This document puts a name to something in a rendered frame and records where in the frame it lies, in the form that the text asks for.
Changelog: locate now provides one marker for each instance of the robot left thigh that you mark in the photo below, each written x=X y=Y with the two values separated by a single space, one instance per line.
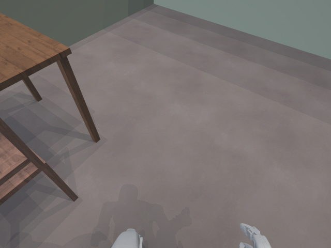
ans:
x=128 y=239

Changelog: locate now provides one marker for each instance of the robot right hand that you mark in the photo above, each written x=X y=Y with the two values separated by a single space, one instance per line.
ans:
x=254 y=235

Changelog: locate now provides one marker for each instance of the table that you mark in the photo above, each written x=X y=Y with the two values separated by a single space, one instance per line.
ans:
x=24 y=51

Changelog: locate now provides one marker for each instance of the chair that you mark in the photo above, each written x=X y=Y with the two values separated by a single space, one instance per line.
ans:
x=19 y=165

